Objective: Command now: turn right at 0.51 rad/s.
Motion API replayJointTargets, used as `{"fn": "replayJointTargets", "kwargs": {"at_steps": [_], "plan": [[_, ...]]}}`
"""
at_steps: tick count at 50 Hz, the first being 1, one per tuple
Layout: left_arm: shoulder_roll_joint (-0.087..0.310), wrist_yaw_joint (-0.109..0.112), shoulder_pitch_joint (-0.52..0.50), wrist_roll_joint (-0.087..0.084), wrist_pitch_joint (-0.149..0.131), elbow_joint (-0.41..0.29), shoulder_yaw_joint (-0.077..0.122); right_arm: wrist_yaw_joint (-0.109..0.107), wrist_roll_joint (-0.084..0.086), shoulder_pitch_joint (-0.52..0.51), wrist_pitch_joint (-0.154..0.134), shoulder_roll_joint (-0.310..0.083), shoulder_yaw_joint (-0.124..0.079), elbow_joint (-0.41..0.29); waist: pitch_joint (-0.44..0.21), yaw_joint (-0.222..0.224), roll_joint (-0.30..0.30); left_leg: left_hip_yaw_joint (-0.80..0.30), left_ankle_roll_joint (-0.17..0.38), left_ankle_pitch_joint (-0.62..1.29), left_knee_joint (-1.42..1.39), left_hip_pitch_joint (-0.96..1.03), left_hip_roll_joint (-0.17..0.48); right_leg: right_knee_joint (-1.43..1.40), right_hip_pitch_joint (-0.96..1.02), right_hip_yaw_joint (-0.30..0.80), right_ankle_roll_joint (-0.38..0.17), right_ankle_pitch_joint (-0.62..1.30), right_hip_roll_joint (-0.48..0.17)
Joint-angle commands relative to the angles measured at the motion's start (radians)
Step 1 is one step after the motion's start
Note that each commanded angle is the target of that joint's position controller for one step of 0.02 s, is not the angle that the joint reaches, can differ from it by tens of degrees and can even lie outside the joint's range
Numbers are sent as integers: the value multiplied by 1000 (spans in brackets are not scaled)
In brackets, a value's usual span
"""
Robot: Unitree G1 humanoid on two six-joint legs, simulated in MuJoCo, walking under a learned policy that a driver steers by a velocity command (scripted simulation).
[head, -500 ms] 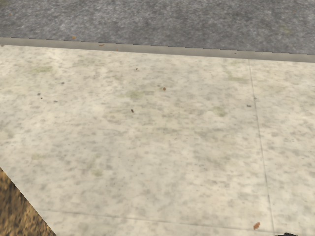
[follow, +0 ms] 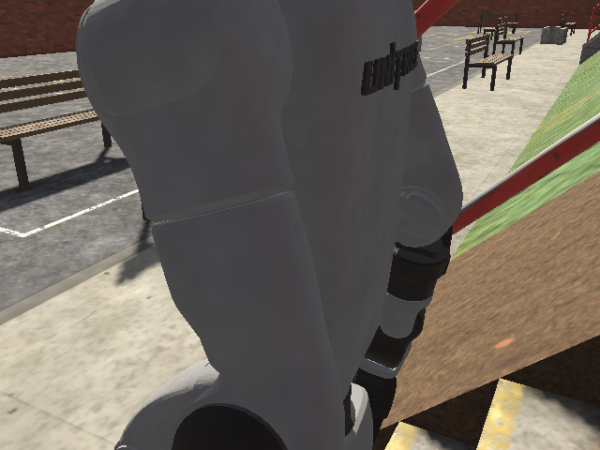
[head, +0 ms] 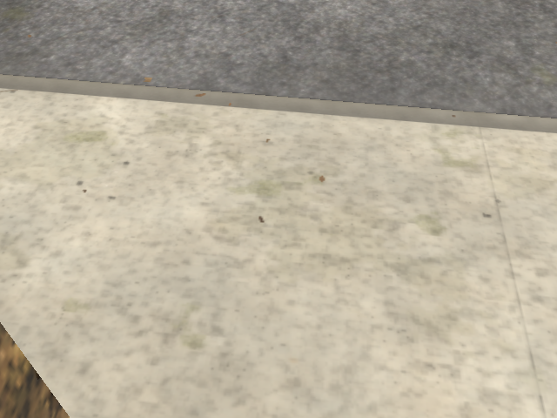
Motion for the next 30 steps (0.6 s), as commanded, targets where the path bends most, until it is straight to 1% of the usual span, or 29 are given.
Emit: {"fn": "replayJointTargets", "kwargs": {"at_steps": [1,2,3,5,6,7,8,9,10,11,12,13,14,15,16,17,18,19,20,21,22,23,24,25,26,27,28,29,30], "plan": [[22,-11,-19,19,1,-64,-20,-35,5,264,13,-10,1,65,172,-78,53,-515,186,226,-306,308,424,-236,-488,126,-38,295,-45],[40,-18,-2,36,2,-44,2,-25,2,201,15,1,10,42,156,-26,68,-410,154,208,-322,92,398,-188,-240,-2,-63,328,-56],[44,-32,-25,43,10,-57,5,-21,-17,149,15,0,15,24,151,-1,70,-343,119,155,-337,-90,352,-127,-72,-73,-91,352,-32],[69,-49,-64,56,-5,-62,24,-29,-21,77,-7,-28,16,0,135,26,78,-235,59,135,-302,-202,308,-105,108,-89,-110,303,-29],[71,-53,-101,48,-15,-78,28,-43,-18,90,-13,-49,15,4,120,19,80,-213,41,175,-272,-136,326,-142,103,-101,-106,272,-32],[50,-54,-133,38,-11,-93,23,-63,-13,156,-19,-38,18,27,124,-8,65,-203,22,231,-216,-13,366,-240,37,-102,-95,286,-58],[33,-55,-158,46,-8,-81,18,-85,-4,189,-16,-20,22,24,101,-43,102,-156,-11,195,-144,61,342,-393,45,-138,-86,358,-59],[29,-61,-200,49,-1,-84,20,-92,-5,241,-12,-26,20,41,110,-70,132,-161,-17,190,-141,87,346,-463,90,-166,-76,377,-58],[34,-78,-261,56,7,-86,26,-97,-8,294,-1,-52,6,61,135,-96,160,-169,-12,204,-162,144,365,-541,93,-196,-78,341,-48],[43,-74,-269,59,15,-84,28,-89,-20,323,0,-55,7,72,152,-98,193,-200,10,155,-191,117,393,-530,163,-199,-78,342,-45],[54,-69,-270,61,23,-75,34,-76,-27,302,1,-62,3,69,174,-82,189,-223,20,132,-209,131,431,-536,176,-191,-90,305,-42],[66,-72,-307,60,20,-74,40,-66,-27,299,5,-68,-7,72,194,-91,168,-241,19,121,-208,199,460,-603,148,-189,-111,250,-43],[65,-72,-353,48,15,-67,41,-57,-22,323,11,-70,-16,96,221,-118,154,-270,24,76,-230,286,487,-702,115,-153,-125,186,-63],[58,-71,-407,46,12,-73,39,-49,-24,340,18,-102,-31,119,235,-133,149,-272,35,112,-242,341,492,-748,139,-169,-133,111,-56],[27,-64,-363,41,11,-46,29,-43,-27,266,31,-154,-54,116,226,-100,154,-254,54,184,-234,376,503,-789,232,-157,-138,27,-61],[33,-53,-314,40,2,-21,33,-34,-39,224,38,-191,-70,118,186,-66,132,-194,36,303,-147,378,488,-766,364,-178,-138,-18,-50],[66,-41,-195,31,-11,44,54,-23,-62,197,41,-183,-73,120,111,-30,102,-103,6,401,17,357,446,-742,540,-209,-136,8,-35],[131,-40,-138,40,-30,98,85,-10,-39,226,52,-191,-80,141,91,-43,37,-51,-1,329,183,389,384,-908,617,-239,-126,-112,-18],[161,-29,-49,37,-40,156,109,10,-54,266,62,-206,-86,175,66,-18,23,10,-23,328,336,350,325,-961,807,-279,-117,0,7],[199,-20,104,54,-58,242,141,34,-49,210,72,-252,-108,154,48,59,-39,46,-44,164,566,223,240,-1019,1038,-318,-108,-36,64],[121,13,199,-58,-14,249,120,-5,85,11,102,-200,-136,100,69,149,1,146,-20,-44,951,-243,173,-952,1319,-240,-202,163,53],[235,25,260,-84,-4,282,141,-5,86,-72,93,-184,-145,2,32,171,-94,48,-24,-303,1127,-548,102,-715,1520,-60,-261,610,-57],[325,47,230,-85,-2,262,150,5,110,-36,76,-107,-120,-129,-202,111,-202,-91,-75,-222,970,-807,129,-669,1764,313,-488,299,-277],[240,67,252,-75,15,240,141,7,77,-61,65,-174,-128,-91,-138,130,-80,-196,-68,-185,719,-760,215,-752,1590,326,-465,-188,-292],[177,74,174,-47,9,226,124,3,62,-63,71,-217,-149,-55,-4,115,-36,-210,-83,-282,694,-695,221,-765,1352,329,-445,-340,-266],[126,70,59,-24,-32,193,102,6,60,-72,63,-228,-155,-33,62,55,93,-265,-94,47,403,-609,246,-788,1204,214,-368,-281,-209],[91,83,-103,-60,-63,154,96,15,50,-161,63,-193,-142,-77,142,-24,140,-210,-139,360,-62,-277,220,-934,801,49,-308,-366,-69],[132,95,-232,-60,-78,159,108,17,25,-119,72,-134,-126,-75,166,-100,-14,-114,-163,496,-149,33,143,-929,512,18,-324,-371,-19],[185,92,-242,-26,-92,168,133,10,17,90,102,-135,-122,23,107,-154,-68,-47,-172,585,42,199,85,-804,467,-13,-338,-245,-14]]}}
